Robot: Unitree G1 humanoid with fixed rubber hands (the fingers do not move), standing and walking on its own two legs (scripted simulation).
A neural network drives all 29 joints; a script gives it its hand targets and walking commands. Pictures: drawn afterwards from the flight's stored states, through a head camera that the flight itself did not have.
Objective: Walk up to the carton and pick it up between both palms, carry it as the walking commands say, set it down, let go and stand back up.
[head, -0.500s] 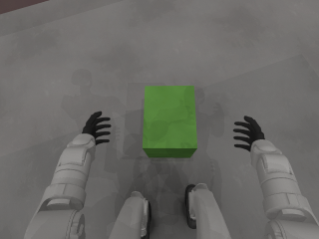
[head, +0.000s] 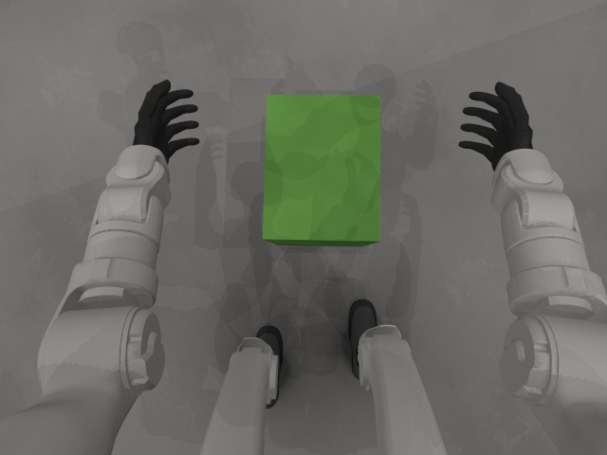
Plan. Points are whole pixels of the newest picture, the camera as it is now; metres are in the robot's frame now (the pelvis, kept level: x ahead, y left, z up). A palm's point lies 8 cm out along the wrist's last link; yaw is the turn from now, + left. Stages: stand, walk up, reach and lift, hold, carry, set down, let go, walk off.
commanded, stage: reach and lift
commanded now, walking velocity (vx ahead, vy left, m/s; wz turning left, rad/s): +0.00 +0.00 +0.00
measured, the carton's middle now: (321, 181) +0.53 -0.03 -0.53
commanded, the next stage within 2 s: none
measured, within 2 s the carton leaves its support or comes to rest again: neither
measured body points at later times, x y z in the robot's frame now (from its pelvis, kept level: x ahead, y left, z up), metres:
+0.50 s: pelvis -0.01 +0.00 -0.04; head +0.32 -0.02 +0.26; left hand +0.55 +0.18 -0.16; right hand +0.52 -0.25 -0.16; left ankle +0.03 +0.14 -0.64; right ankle +0.09 -0.12 -0.64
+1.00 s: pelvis -0.04 +0.00 -0.19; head +0.32 -0.01 +0.07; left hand +0.55 +0.18 -0.33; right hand +0.52 -0.24 -0.33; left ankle +0.03 +0.14 -0.64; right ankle +0.09 -0.12 -0.64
